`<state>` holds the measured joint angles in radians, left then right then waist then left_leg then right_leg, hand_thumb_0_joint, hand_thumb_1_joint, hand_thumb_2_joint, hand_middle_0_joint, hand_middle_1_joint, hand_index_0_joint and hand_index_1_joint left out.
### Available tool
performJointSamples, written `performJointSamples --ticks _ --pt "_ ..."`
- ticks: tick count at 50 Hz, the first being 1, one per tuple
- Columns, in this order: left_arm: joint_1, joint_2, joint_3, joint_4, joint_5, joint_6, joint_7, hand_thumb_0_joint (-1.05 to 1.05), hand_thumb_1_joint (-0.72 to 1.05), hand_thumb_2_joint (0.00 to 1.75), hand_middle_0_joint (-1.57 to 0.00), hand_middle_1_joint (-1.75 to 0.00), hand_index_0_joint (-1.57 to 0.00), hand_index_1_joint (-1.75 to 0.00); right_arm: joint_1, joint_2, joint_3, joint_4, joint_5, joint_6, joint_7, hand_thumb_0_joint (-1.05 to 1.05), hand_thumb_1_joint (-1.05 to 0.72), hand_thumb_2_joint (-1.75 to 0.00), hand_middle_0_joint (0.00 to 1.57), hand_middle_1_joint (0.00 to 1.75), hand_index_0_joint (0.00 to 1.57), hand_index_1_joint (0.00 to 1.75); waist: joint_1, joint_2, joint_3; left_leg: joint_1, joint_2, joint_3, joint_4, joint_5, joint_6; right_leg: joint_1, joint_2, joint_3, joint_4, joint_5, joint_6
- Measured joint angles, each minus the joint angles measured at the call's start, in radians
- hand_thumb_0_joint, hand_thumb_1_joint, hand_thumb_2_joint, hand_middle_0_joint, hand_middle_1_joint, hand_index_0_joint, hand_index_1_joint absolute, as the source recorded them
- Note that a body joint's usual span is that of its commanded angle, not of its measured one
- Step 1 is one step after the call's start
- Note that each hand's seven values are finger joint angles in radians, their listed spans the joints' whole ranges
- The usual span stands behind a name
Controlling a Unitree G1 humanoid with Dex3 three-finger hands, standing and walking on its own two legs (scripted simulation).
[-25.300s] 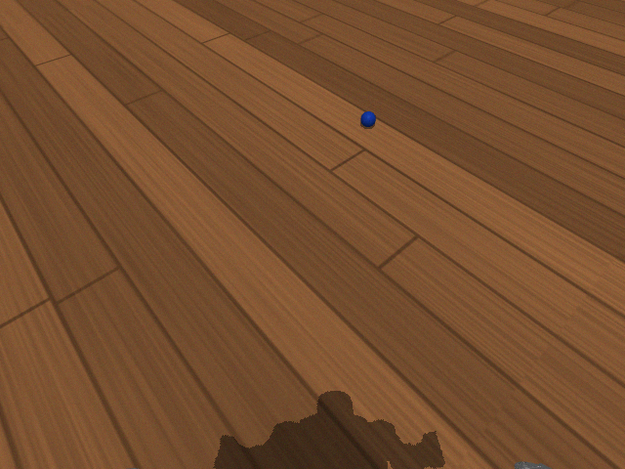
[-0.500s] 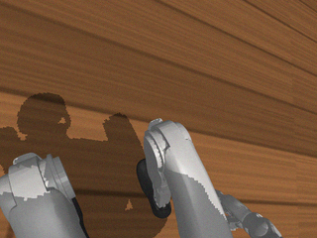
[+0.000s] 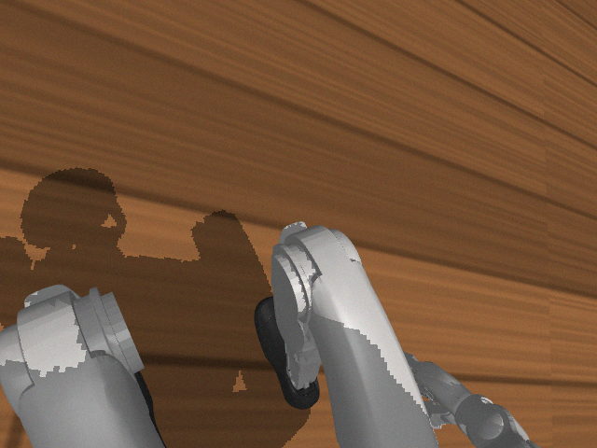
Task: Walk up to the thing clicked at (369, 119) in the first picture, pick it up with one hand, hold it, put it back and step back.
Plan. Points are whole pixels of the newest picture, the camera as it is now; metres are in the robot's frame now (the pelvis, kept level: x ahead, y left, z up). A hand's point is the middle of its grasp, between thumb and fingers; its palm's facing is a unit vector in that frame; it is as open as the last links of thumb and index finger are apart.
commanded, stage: open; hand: left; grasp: from above
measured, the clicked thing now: out of the picture +0.41 +0.34 -0.25
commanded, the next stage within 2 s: withdraw in 0.36 s
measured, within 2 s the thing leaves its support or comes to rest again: neither
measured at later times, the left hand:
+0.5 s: hand out of the picture +0.40 +0.34 -0.23, palm faces -0.42 -0.16 -0.89, open 13.9 cm
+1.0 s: hand out of the picture +0.39 +0.36 -0.06, palm faces -0.40 -0.08 -0.91, open 14.0 cm
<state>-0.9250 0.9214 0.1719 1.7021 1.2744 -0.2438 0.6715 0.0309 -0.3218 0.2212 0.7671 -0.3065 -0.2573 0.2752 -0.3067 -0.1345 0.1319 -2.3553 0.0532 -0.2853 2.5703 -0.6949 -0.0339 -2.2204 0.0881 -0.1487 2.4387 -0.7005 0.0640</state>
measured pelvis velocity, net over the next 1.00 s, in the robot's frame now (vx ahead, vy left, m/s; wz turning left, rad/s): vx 0.00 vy -0.01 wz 0.11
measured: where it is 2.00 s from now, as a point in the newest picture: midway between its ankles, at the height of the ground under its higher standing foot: (223, 404)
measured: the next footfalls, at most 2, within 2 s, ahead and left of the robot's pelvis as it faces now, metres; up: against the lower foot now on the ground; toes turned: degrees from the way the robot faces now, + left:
none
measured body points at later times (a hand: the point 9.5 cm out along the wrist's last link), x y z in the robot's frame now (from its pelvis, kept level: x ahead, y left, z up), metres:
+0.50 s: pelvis +0.00 +0.00 +0.00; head +0.25 +0.13 +0.35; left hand +0.42 +0.35 -0.18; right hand +0.08 -0.26 -0.07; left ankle +0.07 +0.14 -0.26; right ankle +0.11 -0.12 -0.26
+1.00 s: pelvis +0.00 -0.01 +0.06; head +0.19 +0.06 +0.46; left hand +0.41 +0.36 -0.01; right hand +0.14 -0.25 -0.06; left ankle +0.07 +0.14 -0.26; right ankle +0.10 -0.12 -0.26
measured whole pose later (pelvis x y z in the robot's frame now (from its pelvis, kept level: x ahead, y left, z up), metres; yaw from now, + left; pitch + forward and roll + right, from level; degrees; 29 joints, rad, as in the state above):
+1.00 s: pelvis +0.00 -0.01 +0.06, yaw +6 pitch +32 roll -7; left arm -0.79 0.65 -0.01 1.18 1.10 -0.05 0.27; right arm 0.10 -0.27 0.02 0.74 -0.10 -0.08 0.24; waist -0.14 0.03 -0.12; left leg -2.24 0.06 -0.14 2.32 -0.66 -0.01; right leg -2.14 0.05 -0.06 2.27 -0.70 0.04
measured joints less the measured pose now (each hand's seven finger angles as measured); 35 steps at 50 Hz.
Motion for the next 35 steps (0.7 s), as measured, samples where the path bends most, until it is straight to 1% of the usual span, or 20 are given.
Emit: performJointSamples --ticks 1,4,7,11,17,26,30,33,35 --pt "0.002 -0.001 0.005 -0.002 0.0 0.001 -0.002 0.0 -0.29 0.88 -0.32 -0.85 -0.29 -0.86 0.001 0.0 -0.001 0.0 0.0 0.001 0.0 0.0 -0.9 -0.9 0.2 0.3 0.2 0.3 0.0 0.001 -0.001 -0.001 0.0 0.0 0.0 0.0 0.0 0.0 0.0 0.0 0.0 0.0 0.0" --pt "0.003 -0.007 -0.013 -0.005 -0.008 0.006 -0.01 0.0 -0.36 0.93 -0.25 -0.89 -0.23 -0.91 0.005 -0.001 0.001 -0.001 0.001 0.004 0.001 0.0 -0.9 -0.9 0.2 0.3 0.2 0.3 0.003 0.005 -0.003 -0.002 0.001 0.0 0.0 0.0 0.003 0.0 0.001 0.0 -0.002 0.0 0.002" --pt "0.008 -0.007 -0.001 -0.007 -0.008 0.002 -0.011 0.0 -0.42 0.97 -0.19 -0.93 -0.17 -0.95 0.006 0.0 0.003 -0.001 0.005 0.004 0.0 0.0 -0.9 -0.9 0.2 0.3 0.2 0.3 0.002 0.007 -0.005 -0.002 0.001 0.001 0.0 0.0 0.005 0.001 0.001 0.0 -0.004 0.0 0.002" --pt "0.007 -0.002 -0.001 -0.001 -0.002 0.001 -0.015 0.0 -0.47 1.0 -0.14 -0.97 -0.12 -0.99 0.01 0.002 0.003 -0.005 0.004 0.006 0.0 0.0 -0.9 -0.9 0.2 0.3 0.2 0.3 0.0 0.006 -0.006 -0.001 0.0 0.002 -0.001 0.002 0.005 0.002 0.0 0.001 -0.004 0.001 0.001" --pt "0.003 0.008 -0.004 0.007 -0.002 -0.003 -0.022 0.0 -0.49 1.02 -0.1 -1.01 -0.08 -1.02 0.016 -0.001 0.006 -0.007 0.005 0.004 0.0 0.0 -0.9 -0.9 0.2 0.3 0.2 0.3 -0.001 0.005 -0.003 -0.003 -0.002 0.002 0.0 0.006 0.005 0.001 0.0 0.001 -0.002 0.003 0.001" --pt "0.005 0.007 -0.012 -0.008 -0.002 -0.011 -0.021 0.0 -0.47 1.0 -0.08 -1.03 -0.08 -1.03 0.023 -0.005 0.009 -0.009 0.002 0.004 -0.001 0.0 -0.89 -0.9 0.2 0.3 0.2 0.3 -0.001 0.003 0.0 -0.003 -0.001 0.001 0.0 0.004 0.004 0.0 0.0 0.001 -0.002 0.003 0.001" --pt "0.024 -0.011 0.003 -0.065 0.002 -0.006 -0.015 0.0 -0.48 0.99 -0.07 -1.02 -0.08 -1.01 0.027 -0.003 0.002 -0.008 0.004 0.0 0.003 0.0 -0.9 -0.9 0.2 0.3 0.2 0.3 0.006 0.006 -0.006 -0.003 -0.001 -0.001 -0.002 0.003 0.002 -0.001 0.0 -0.001 -0.004 0.003 0.0" --pt "0.047 -0.047 0.003 -0.143 -0.008 0.014 -0.022 0.0 -0.48 0.98 -0.07 -1.01 -0.08 -1.0 0.039 0.001 -0.019 -0.001 0.015 -0.002 0.013 0.0 -0.9 -0.9 0.2 0.3 0.2 0.3 0.019 0.019 -0.029 -0.007 -0.002 0.003 -0.007 0.001 0.0 -0.006 -0.003 0.001 -0.006 0.0 -0.004" --pt "0.072 -0.08 0.015 -0.216 -0.017 0.033 -0.036 0.0 -0.49 0.98 -0.07 -1.0 -0.08 -0.99 0.051 0.007 -0.04 0.003 0.031 0.006 0.019 0.0 -0.9 -0.9 0.2 0.3 0.2 0.3 0.032 0.036 -0.057 -0.012 -0.003 0.008 -0.014 0.0 -0.002 -0.011 -0.006 0.003 -0.009 -0.004 -0.007"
